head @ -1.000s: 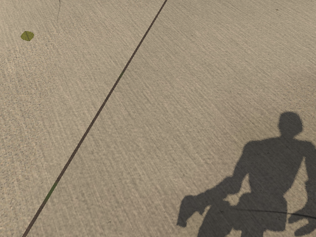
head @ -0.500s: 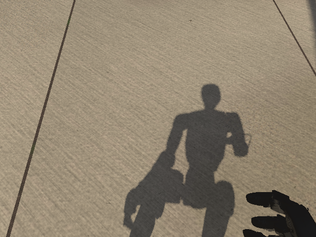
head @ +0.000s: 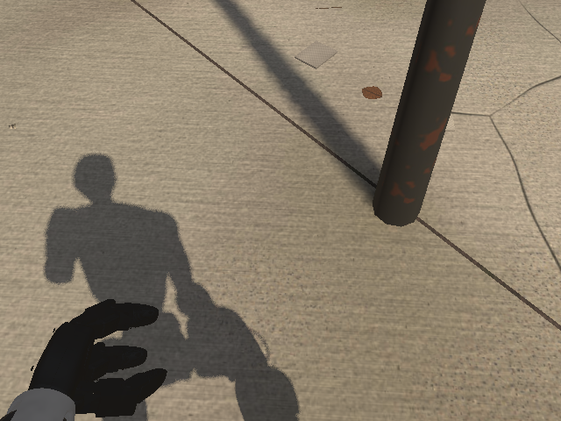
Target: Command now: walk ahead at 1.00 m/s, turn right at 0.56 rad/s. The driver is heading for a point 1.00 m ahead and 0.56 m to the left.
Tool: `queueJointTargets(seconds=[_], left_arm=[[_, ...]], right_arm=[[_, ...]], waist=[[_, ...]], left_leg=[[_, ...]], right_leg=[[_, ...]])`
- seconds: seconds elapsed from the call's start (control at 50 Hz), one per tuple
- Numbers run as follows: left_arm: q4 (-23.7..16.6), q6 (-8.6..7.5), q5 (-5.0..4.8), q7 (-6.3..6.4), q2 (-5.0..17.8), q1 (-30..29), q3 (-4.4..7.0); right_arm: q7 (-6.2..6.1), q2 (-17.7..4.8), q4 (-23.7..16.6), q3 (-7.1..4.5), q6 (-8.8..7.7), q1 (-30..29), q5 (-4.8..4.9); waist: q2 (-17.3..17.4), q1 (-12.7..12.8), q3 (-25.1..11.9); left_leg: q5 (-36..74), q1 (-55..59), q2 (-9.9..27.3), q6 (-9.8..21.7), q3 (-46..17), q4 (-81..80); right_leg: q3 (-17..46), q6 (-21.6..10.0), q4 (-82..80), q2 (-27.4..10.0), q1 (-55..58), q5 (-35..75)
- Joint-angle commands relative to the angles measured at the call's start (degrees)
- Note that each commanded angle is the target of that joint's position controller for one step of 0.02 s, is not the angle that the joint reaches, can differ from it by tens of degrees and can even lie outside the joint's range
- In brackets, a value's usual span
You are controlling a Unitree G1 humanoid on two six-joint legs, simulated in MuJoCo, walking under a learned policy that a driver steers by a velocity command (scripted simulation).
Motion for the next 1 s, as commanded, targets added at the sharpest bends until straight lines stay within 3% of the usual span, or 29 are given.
queueJointTargets(seconds=[0.02, 0.06, 0.08, 0.1, 0.12, 0.14, 0.16, 0.22, 0.26, 0.28, 0.34, 0.36, 0.38, 0.44, 0.46, 0.48, 0.5, 0.52, 0.54, 0.56, 0.62, 0.64, 0.74, 0.78, 0.8, 0.9, 0.96, 0.98, 1.0], left_arm=[[2.0, -0.91, 0.88, 1.16, 3.3, 11.8, 0.78], [9.3, -1.06, 0.97, 3.72, 9.7, 32.6, 4.16], [9.1, -0.92, 0.46, 4.9, 15.0, 29.7, 5.53], [6.6, -0.97, 1.13, 5.48, 16.1, 29.8, 5.81], [7.6, -1.25, 0.79, 6.09, 12.2, 29.1, 5.68], [9.7, -2.15, 0.48, 6.38, 9.2, 26.6, 4.79], [10.6, -3.49, 0.61, 6.11, 6.3, 24.3, 4.13], [12.1, -6.57, -0.24, 5.9, 3.2, 22.2, 2.99], [13.8, -8.18, -1.02, 5.33, 2.1, 22.6, 2.6], [14.0, -8.51, -1.24, 5.17, 1.9, 21.7, 2.51], [13.9, -8.02, -1.98, 5.55, 0.6, 20.3, 1.63], [12.0, -6.87, -1.57, 7.57, 3.6, 19.6, 2.0], [11.2, -6.23, -1.95, 8.76, 7.6, 19.2, 2.99], [8.6, -4.41, -3.71, 9.91, 10.0, 15.5, 3.99], [7.6, -4.47, -4.55, 8.94, 9.0, 11.5, 3.77], [7.2, -5.36, -2.4, 6.84, 1.4, 9.7, 1.9], [6.0, -6.21, -1.39, 5.78, -3.4, 28.5, 0.43], [5.4, -6.53, -1.19, 5.37, 3.9, 30.5, 1.01], [4.1, -6.02, -2.22, 5.6, 7.8, 24.7, 2.23], [3.2, -5.06, -1.81, 6.59, 8.3, 20.4, 2.84], [1.9, -2.39, -1.08, 7.64, 6.9, 17.0, 3.03], [1.8, -2.3, -0.73, 7.74, 5.1, 16.5, 2.67], [-0.3, -2.58, -2.2, 7.68, 2.8, 7.6, 2.33], [-1.0, -3.92, -2.38, 7.54, 3.0, 4.2, 2.61], [0.5, -1.86, 2.14, 6.71, 2.7, 5.4, 1.19], [-1.3, -2.68, -0.46, 5.97, 4.7, 1.7, 1.63], [1.8, -3.96, -1.62, 6.45, 6.6, 12.9, 2.84], [3.1, -4.47, -1.02, 7.1, 10.0, 19.4, 4.09], [2.8, -4.68, 0.6, 7.92, 15.4, 27.0, 5.43]], right_arm=[[-1.23, -13.0, -3.8, -2.02, 0.14, -3.6, 0.1], [-0.97, -14.1, -5.2, -2.11, 1.24, -8.5, 0.37], [-0.28, -5.8, -7.7, -0.73, 0.98, -6.5, 0.07], [-0.3, -6.4, -10.5, -0.42, 0.75, -1.7, 3.95], [-0.36, -9.3, -11.0, -1.03, 0.42, -10.2, 3.47], [0.21, -7.4, -10.9, -0.68, 0.47, -10.7, 3.39], [0.57, -6.0, -10.1, -0.43, 1.19, -11.7, 2.25], [2.54, -2.8, -7.2, -0.07, 4.76, -8.5, 0.42], [2.98, -2.2, -8.9, -0.24, 5.13, -14.9, 0.59], [3.07, -1.4, -10.1, -0.13, 4.86, -17.1, 0.62], [4.55, 0.2, -10.6, 0.35, 3.29, -21.2, 1.38], [3.99, -1.6, -11.7, -0.68, 1.42, -22.1, 4.97], [4.15, -2.5, -12.0, -1.1, 0.99, -20.4, 5.0], [4.5, -9.1, -9.4, -4.55, 3.08, -4.4, 3.5], [3.61, -11.1, -7.2, -5.75, 4.35, 4.7, 3.09], [2.29, -11.2, -6.3, -5.55, 5.01, 4.3, 2.87], [2.3, -14.5, -12.0, -4.0, 2.63, -8.0, -1.2], [2.83, -15.3, -18.0, -5.09, 2.22, -13.9, -1.65], [3.23, -13.5, -20.2, -5.14, 2.05, -18.6, 0.47], [3.04, -11.1, -20.6, -4.63, 2.36, -21.0, 3.16], [1.68, -10.1, -20.9, -4.49, 3.22, -21.7, 3.13], [0.9, -9.8, -20.4, -4.51, 3.57, -20.6, 3.34], [-1.71, -11.0, -21.8, -4.78, 5.43, -19.5, 4.2], [-1.55, -10.6, -21.6, -4.75, 5.48, -18.2, 4.12], [0.58, -12.9, -19.1, -5.52, 6.15, -14.5, 0.19], [2.74, -12.1, -19.7, -5.76, 5.86, -15.4, 0.45], [2.67, -11.4, -20.9, -5.44, 5.26, -22.1, 0.5], [2.52, -8.7, -20.9, -4.63, 4.49, -22.0, 1.1], [2.33, -4.1, -22.1, -3.12, 3.34, -21.7, 2.73]], waist=[[9.3, 12.5, -1.8], [8.3, 22.4, -9.4], [-9.6, 14.4, -14.3], [-8.3, 13.5, -28.0], [2.4, 14.5, -19.1], [3.0, 10.6, -6.7], [6.8, 7.6, -2.1], [4.5, 2.6, 2.2], [3.7, 2.8, 7.0], [2.4, 2.3, 7.3], [-0.2, 3.5, 4.5], [-0.8, 4.7, 1.4], [-2.8, 3.3, -1.5], [-6.2, -5.0, -10.0], [-0.5, -10.9, -11.0], [17.8, -9.2, -4.8], [22.4, 6.9, -13.7], [13.1, 5.0, -25.0], [2.7, 6.5, -15.8], [-5.2, 7.4, -12.2], [-2.0, 8.4, -5.6], [-1.3, 8.1, -7.5], [6.4, 3.7, -7.0], [8.9, 1.9, -5.6], [9.4, -0.4, -4.7], [10.4, -0.9, -2.1], [6.5, 7.4, -2.5], [1.0, 10.8, -4.5], [-10.0, 13.9, -12.1]], left_leg=[[86.7, -14.7, 14.8, 4.8, -2.7, 14.5], [69.7, -27.3, 12.3, 7.7, -3.3, 46.9], [-2.8, -42.9, 2.3, 6.8, -4.9, 72.4], [-3.4, -55.5, -2.1, 7.8, -20.7, 84.5], [4.4, -59.3, 1.1, 8.0, -21.7, 82.1], [7.3, -58.8, 3.4, 7.9, -20.2, 76.3], [8.2, -55.8, 6.0, 7.6, -21.3, 71.1], [9.9, -48.6, 8.3, 6.4, -22.2, 63.7], [14.5, -50.7, 8.1, 6.0, -20.1, 56.8], [18.2, -50.1, 6.9, 6.0, -17.6, 51.9], [34.2, -42.3, 2.2, 7.3, -9.8, 31.8], [36.7, -39.4, -0.6, 6.0, -9.3, 30.8], [38.9, -37.4, -2.5, 5.8, -8.3, 27.6], [34.1, -18.8, -6.4, 8.5, -9.0, 26.6], [39.5, -8.1, -3.7, 11.8, -13.7, 21.4], [57.8, -4.0, 0.1, 14.6, -21.6, 17.5], [78.8, 0.2, 12.1, 25.2, -47.9, 21.3], [62.0, 1.1, 17.1, 29.7, -58.7, 12.4], [40.6, -8.1, 14.5, 28.7, -57.6, 8.0], [28.4, -14.2, 11.6, 25.8, -54.3, 6.1], [35.8, -27.4, 5.2, 21.5, -46.7, 5.7], [35.0, -28.1, 3.1, 20.8, -44.1, 6.1], [-1.8, -27.4, -0.2, 18.2, -47.0, 3.4], [-3.6, -25.7, -0.3, 17.2, -48.4, 4.0], [-0.6, -23.5, -1.4, 15.6, -47.6, 4.3], [-3.7, -25.2, -0.2, 16.4, -54.0, 5.7], [-6.0, -41.1, -2.3, 13.0, -52.4, 12.0], [-9.5, -49.9, -5.9, 10.6, -47.0, 21.5], [-12.5, -55.8, -12.5, 7.8, -33.7, 40.1]], right_leg=[[-0.7, -3.3, -5.0, 7.5, 28.9, -4.5], [8.1, -6.1, -14.5, 4.8, 55.0, -8.6], [25.2, -4.3, -12.0, -10.6, 66.5, -3.5], [49.0, -12.9, -21.3, -23.3, 76.0, -9.2], [43.9, -10.4, -27.8, -19.9, 67.0, -15.2], [37.1, -9.0, -31.2, -18.5, 53.7, -14.0], [32.1, -7.2, -33.1, -16.2, 44.9, -11.8], [20.2, -3.7, -40.2, -13.2, 31.7, -12.0], [9.9, -1.4, -41.0, -10.9, 30.0, 14.3], [4.2, 0.3, -39.8, -8.6, 29.7, 27.0], [-6.4, 4.2, -37.1, -2.9, 31.4, 32.8], [-4.9, 6.7, -32.9, -2.8, 33.2, 37.0], [-5.2, 8.1, -28.2, -3.9, 36.9, 44.0], [-3.4, 10.0, -6.8, -7.3, 36.8, 52.0], [-3.4, 11.2, 12.4, -4.7, 29.8, 35.7], [-2.4, 13.0, 37.3, 7.8, 15.8, -27.2], [12.5, 13.7, 52.1, 9.8, 5.4, -35.1], [19.6, 12.0, 51.3, 8.1, 7.9, -29.8], [18.7, 10.8, 45.3, 6.4, 5.1, -26.6], [17.9, 10.9, 39.0, 3.2, 4.9, -23.7], [18.0, 13.1, 25.5, 1.8, 9.8, -21.4], [17.5, 13.6, 20.5, 1.4, 11.3, -19.9], [17.5, 14.9, 0.7, 2.3, 9.4, -8.6], [17.9, 14.7, -6.2, 2.9, 9.8, -6.1], [14.3, 14.0, -4.4, 0.9, 8.3, -5.1], [15.1, 12.5, -13.6, 2.3, 13.7, -8.2], [14.9, 10.4, -21.4, 2.1, 39.6, -8.3], [19.3, 9.1, -23.3, -3.4, 51.7, -13.5], [37.7, 5.4, -30.3, -18.5, 61.8, -34.1]])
